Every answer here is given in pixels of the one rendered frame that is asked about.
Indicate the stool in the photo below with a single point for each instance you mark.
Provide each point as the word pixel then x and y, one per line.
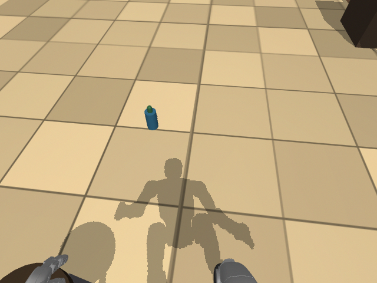
pixel 21 275

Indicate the left robot hand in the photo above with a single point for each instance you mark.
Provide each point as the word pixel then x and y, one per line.
pixel 42 274

